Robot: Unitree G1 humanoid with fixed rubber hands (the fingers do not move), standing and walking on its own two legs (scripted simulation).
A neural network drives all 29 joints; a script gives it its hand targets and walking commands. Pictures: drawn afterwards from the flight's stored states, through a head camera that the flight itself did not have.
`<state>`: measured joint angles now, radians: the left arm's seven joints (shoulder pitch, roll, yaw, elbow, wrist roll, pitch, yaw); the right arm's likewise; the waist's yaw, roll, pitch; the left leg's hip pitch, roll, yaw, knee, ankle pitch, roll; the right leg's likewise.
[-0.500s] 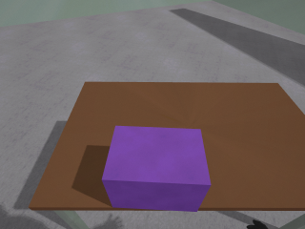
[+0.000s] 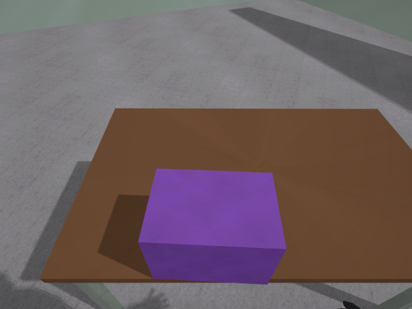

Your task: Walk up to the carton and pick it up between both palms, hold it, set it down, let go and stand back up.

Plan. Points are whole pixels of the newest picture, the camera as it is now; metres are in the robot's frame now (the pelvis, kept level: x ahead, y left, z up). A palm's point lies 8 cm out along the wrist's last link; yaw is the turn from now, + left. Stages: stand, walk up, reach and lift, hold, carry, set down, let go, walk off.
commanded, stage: stand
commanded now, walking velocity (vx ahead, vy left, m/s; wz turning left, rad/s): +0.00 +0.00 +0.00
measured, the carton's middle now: (211, 226) +0.36 +0.01 -0.10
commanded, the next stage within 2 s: none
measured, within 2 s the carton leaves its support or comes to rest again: neither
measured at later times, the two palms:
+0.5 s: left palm out of the picture +0.08 +0.28 -0.12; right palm out of the picture +0.10 -0.29 -0.10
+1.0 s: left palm out of the picture +0.07 +0.28 -0.12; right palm out of the picture +0.10 -0.29 -0.10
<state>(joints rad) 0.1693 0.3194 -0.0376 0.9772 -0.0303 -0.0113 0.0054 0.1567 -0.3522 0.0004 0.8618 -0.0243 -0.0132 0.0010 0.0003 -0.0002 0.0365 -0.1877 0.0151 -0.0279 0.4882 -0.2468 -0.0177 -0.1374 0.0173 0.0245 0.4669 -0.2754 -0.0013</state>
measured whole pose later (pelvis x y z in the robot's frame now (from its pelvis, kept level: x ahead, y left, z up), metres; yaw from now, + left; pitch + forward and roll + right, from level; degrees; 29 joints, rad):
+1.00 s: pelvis +0.00 +0.00 +0.00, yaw +0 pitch -3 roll -1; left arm 0.14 0.32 -0.04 1.04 -0.03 -0.01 0.00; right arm 0.16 -0.35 0.00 0.91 -0.02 -0.01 0.00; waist 0.00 0.01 0.05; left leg -0.19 0.02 -0.03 0.47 -0.23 -0.02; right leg -0.14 0.02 0.02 0.44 -0.25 0.00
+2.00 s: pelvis +0.00 +0.00 +0.00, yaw +0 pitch -2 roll -1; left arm 0.11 0.32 -0.04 1.06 -0.03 -0.01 0.00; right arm 0.16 -0.35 0.00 0.93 -0.02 -0.01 0.00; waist 0.00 0.01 0.06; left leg -0.19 0.02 -0.03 0.46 -0.23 -0.02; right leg -0.14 0.02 0.02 0.43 -0.25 0.00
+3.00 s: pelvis +0.00 +0.00 +0.00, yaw +0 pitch -2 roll -1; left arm 0.09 0.32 -0.04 1.08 -0.03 -0.01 0.00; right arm 0.16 -0.36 0.00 0.93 -0.02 -0.01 0.00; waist 0.00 0.01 0.06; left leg -0.19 0.02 -0.03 0.45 -0.23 -0.02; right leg -0.14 0.02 0.02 0.42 -0.25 0.00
